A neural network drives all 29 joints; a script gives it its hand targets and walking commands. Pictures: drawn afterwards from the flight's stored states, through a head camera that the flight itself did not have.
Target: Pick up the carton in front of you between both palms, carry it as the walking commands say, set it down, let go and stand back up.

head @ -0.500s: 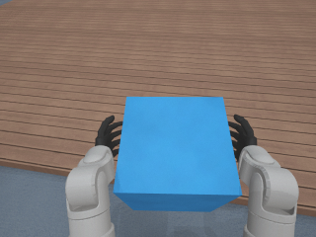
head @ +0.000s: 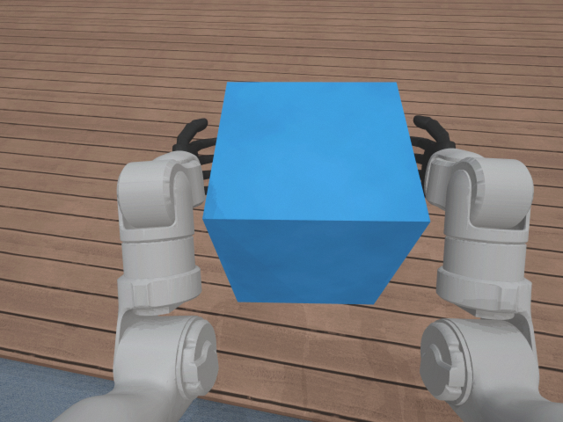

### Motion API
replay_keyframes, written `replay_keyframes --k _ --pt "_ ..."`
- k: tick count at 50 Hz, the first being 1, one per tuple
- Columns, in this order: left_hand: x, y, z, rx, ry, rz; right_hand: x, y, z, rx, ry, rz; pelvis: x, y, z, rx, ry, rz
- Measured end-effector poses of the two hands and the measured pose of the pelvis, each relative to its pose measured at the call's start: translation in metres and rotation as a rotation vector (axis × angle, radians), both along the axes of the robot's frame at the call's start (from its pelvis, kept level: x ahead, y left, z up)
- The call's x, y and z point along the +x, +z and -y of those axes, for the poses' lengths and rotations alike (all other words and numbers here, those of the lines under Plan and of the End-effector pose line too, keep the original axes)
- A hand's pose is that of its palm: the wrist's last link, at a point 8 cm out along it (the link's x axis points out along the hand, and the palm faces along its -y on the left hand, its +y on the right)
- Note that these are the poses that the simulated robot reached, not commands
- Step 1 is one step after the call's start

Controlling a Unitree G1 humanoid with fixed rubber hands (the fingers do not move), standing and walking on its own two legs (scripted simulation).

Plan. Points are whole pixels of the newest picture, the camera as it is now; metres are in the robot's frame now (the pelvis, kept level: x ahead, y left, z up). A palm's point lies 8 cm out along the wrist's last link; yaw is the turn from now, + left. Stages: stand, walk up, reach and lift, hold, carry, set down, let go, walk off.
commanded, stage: carry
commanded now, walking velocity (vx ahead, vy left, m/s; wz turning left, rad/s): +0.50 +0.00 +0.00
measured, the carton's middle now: (307, 204) +0.40 +0.00 +0.10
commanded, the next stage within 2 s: none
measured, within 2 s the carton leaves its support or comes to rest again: neither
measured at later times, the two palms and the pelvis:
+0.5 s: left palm (223, 30) +0.75 +0.15 +0.18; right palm (388, 35) +0.71 -0.15 +0.18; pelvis +0.35 +0.05 +0.07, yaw -2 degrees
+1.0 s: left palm out of the picture +1.03 +0.17 +0.25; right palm out of the picture +1.05 -0.13 +0.26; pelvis +0.67 +0.00 +0.10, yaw +0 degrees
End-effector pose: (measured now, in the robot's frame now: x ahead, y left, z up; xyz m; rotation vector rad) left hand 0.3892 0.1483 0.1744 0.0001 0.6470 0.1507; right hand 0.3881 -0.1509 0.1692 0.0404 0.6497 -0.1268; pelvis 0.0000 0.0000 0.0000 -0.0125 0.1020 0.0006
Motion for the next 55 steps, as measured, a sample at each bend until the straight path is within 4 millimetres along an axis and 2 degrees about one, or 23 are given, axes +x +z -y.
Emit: replay_keyframes --k 2,6,8,11,14,17,20,22,26,30,35,39,42,44,50,55 --pt "0.024 -0.012 0.001 0.013 0.015 -0.035 0.031 -0.013 0.0 0.015 0.012 -0.036 0.023 0.001 0.004 -0.006 -0.004 -0.002" --pt "0.059 -0.037 -0.008 -0.01 0.066 -0.107 0.081 -0.031 -0.008 0.037 0.026 -0.11 0.07 0.013 0.008 0.019 -0.01 -0.009" --pt "0.078 -0.04 -0.014 -0.026 0.094 -0.094 0.106 -0.034 -0.015 0.052 0.03 -0.099 0.095 0.017 0.008 0.031 -0.013 -0.009" --pt "0.116 -0.036 -0.024 -0.038 0.126 -0.029 0.147 -0.031 -0.025 0.076 0.03 -0.036 0.138 0.018 0.002 0.035 -0.021 -0.007" --pt "0.166 -0.026 -0.033 -0.054 0.129 0.037 0.193 -0.024 -0.034 0.08 0.024 0.029 0.188 0.016 -0.006 0.038 -0.028 -0.007" --pt "0.229 -0.021 -0.037 -0.071 0.093 0.059 0.243 -0.017 -0.037 0.05 0.0 0.055 0.244 0.014 -0.02 0.039 -0.031 0.003" --pt "0.293 -0.018 -0.027 -0.073 0.003 0.031 0.282 -0.01 -0.027 -0.002 -0.058 0.033 0.29 0.023 -0.034 0.042 -0.034 0.025" --pt "0.324 -0.012 -0.017 -0.066 -0.043 -0.01 0.299 -0.006 -0.017 -0.017 -0.095 -0.007 0.314 0.039 -0.04 0.041 -0.03 0.029" --pt "0.373 0.015 0.002 -0.061 -0.092 -0.054 0.33 0.017 -0.001 0.016 -0.167 -0.049 0.364 0.075 -0.051 0.011 -0.047 0.02" --pt "0.428 0.054 0.014 -0.069 -0.124 -0.002 0.377 0.059 0.01 0.02 -0.205 0.005 0.414 0.099 -0.054 -0.019 -0.059 0.009" --pt "0.493 0.096 0.013 -0.065 -0.113 0.08 0.454 0.11 0.011 -0.007 -0.166 0.084 0.483 0.106 -0.043 -0.02 -0.046 0.004" --pt "0.542 0.113 0.004 -0.036 -0.072 0.086 0.522 0.128 0.004 -0.029 -0.091 0.086 0.545 0.098 -0.029 -0.004 -0.036 0.017" --pt "0.576 0.115 -0.004 0.0 -0.033 0.07 0.572 0.126 -0.003 -0.038 -0.021 0.071 0.591 0.083 -0.017 0.002 -0.023 0.039" --pt "0.595 0.11 -0.01 0.02 -0.012 0.027 0.6 0.118 -0.009 -0.036 0.015 0.028 0.612 0.083 -0.011 -0.003 -0.019 0.04" --pt "0.64 0.079 -0.025 0.007 0.043 -0.14 0.663 0.09 -0.025 -0.029 0.061 -0.138 0.667 0.101 -0.001 0.023 -0.002 0.02" --pt "0.688 0.058 -0.027 -0.01 0.061 -0.181 0.712 0.067 -0.027 -0.003 0.041 -0.181 0.719 0.112 -0.006 0.037 0.003 0.004"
